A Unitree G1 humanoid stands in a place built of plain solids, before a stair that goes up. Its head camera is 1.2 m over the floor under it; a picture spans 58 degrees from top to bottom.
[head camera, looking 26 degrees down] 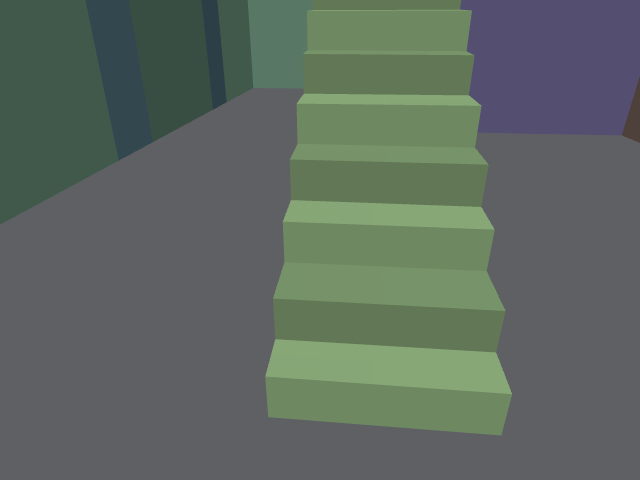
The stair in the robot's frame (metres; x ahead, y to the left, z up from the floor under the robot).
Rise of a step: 0.18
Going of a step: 0.23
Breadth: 0.78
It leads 5 degrees to the right of straight ahead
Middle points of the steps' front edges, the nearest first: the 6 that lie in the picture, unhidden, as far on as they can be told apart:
1.03 -0.21 0.18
1.22 -0.23 0.36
1.46 -0.25 0.55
1.67 -0.27 0.73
1.90 -0.29 0.91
2.15 -0.31 1.09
